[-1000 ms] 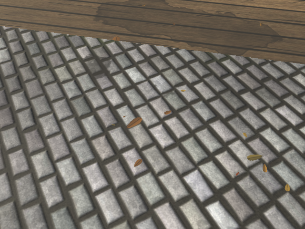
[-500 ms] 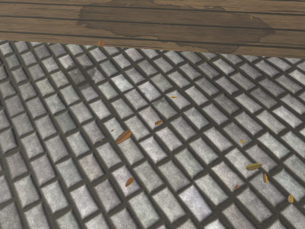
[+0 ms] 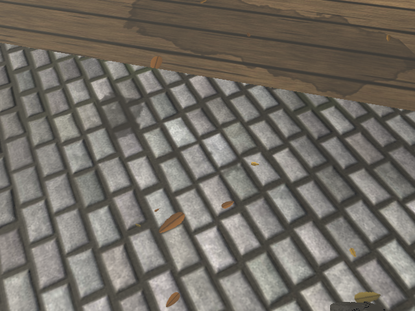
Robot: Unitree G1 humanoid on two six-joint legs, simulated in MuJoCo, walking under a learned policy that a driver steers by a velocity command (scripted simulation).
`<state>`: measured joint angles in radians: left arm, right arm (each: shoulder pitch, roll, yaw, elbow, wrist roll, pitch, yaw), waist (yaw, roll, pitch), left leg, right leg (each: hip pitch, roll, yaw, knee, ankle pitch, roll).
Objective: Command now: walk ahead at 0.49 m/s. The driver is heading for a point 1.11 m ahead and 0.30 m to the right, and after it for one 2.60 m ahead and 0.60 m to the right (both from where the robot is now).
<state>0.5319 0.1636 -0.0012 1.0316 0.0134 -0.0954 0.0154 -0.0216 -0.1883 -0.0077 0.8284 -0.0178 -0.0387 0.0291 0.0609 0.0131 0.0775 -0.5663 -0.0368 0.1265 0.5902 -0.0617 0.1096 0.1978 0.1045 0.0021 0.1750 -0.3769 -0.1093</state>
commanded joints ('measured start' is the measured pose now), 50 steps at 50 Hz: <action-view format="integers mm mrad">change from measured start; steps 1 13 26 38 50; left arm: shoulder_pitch -32 -224 -596 -242 -4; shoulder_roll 189 93 90 157 205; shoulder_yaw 37 38 24 79 87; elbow -30 -132 -242 -101 -90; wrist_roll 8 24 4 -10 -5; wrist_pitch -1 52 44 25 30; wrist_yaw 15 -42 -48 -23 -8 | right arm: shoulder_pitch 297 397 579 350 -80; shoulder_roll -147 -113 -113 -107 -119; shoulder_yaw -51 -42 -23 -37 -26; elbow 57 172 245 60 -131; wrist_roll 4 10 -12 -25 -15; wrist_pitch -18 -76 -65 -45 -8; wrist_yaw -27 -22 -54 -29 -8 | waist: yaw -189 -25 -114 -94 33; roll -107 3 56 2 -81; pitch -135 25 42 -58 -27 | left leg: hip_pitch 374 356 716 9 -148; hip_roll -56 215 248 126 76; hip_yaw -16 -284 -85 -166 -128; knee -69 -496 -391 581 134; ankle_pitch -48 36 487 -242 48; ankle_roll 60 133 47 -93 -144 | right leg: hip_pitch -97 -775 -825 -333 -195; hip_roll -282 -211 -122 -282 -207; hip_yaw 42 7 -93 316 331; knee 417 910 427 48 72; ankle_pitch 1288 198 302 549 617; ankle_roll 9 57 7 -198 -100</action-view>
